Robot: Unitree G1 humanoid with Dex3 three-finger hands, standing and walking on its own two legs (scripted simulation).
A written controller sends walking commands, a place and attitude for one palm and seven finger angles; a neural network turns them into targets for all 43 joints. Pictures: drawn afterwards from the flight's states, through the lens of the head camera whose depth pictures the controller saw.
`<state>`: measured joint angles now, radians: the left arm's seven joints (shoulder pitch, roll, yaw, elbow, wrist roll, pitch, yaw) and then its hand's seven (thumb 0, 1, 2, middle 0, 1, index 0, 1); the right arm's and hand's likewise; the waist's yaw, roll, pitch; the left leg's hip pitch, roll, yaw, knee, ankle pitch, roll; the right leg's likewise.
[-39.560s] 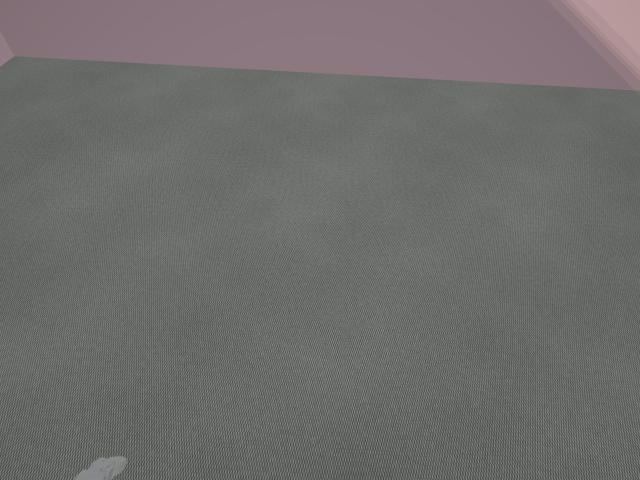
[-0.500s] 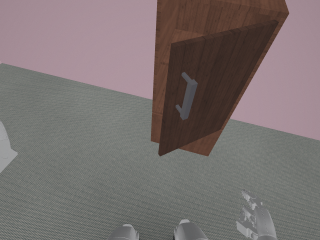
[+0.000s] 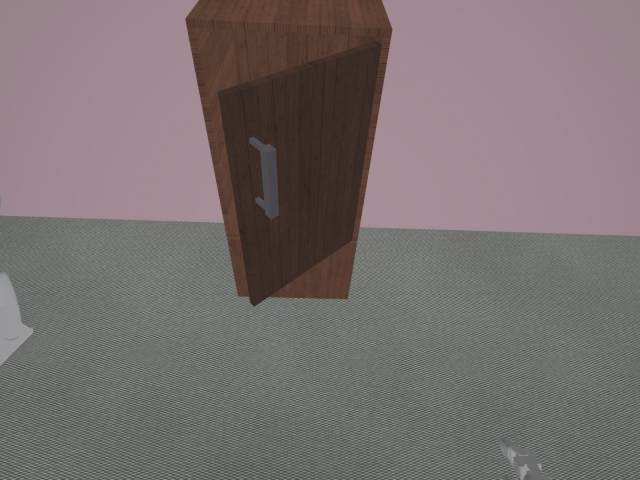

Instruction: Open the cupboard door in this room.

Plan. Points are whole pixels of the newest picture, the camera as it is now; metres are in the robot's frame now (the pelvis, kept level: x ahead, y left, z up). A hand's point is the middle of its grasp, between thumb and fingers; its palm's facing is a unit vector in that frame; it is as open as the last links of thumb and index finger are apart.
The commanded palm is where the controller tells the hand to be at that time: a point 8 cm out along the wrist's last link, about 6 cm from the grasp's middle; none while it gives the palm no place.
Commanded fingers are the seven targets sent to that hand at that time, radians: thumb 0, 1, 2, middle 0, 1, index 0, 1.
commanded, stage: stop stepping back and stand still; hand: left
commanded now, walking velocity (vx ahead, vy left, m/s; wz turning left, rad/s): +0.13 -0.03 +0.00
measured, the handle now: (263, 179) +0.64 +0.11 +0.02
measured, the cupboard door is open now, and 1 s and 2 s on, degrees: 43 43 43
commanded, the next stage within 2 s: let the arm hang, fingers relaxed in 0.40 s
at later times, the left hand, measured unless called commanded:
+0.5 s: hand (24, 378) +0.17 +0.24 +0.18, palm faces +0.45 -0.77 -0.46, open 7.4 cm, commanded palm none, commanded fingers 0.00 0.90 0.90 -0.20 -0.30 -0.20 -0.30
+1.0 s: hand out of the picture -0.12 +0.22 -0.16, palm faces +0.06 -0.98 -0.20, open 7.2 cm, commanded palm none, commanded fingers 0.00 0.90 0.90 -0.20 -0.30 -0.20 -0.30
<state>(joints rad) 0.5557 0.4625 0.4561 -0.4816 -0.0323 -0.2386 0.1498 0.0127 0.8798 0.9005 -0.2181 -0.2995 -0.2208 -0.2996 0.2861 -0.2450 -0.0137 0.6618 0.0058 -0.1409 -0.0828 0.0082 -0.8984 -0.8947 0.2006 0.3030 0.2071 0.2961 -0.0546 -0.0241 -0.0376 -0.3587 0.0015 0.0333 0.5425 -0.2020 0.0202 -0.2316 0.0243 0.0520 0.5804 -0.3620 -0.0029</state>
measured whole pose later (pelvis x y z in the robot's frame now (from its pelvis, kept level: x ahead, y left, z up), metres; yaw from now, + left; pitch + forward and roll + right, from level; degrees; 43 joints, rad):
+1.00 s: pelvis -0.05 +0.03 +0.01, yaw +3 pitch -1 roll -1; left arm 0.35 0.22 0.01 1.15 0.01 0.03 0.01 0.01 0.94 0.90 -0.21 -0.30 -0.21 -0.30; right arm 0.28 -0.17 0.01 1.11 -0.02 0.03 -0.02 0.00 -0.90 -0.89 0.20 0.30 0.21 0.30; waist 0.01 -0.03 0.08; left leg -0.24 -0.01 0.02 0.41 -0.16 0.03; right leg -0.16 -0.04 -0.06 0.39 -0.21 0.02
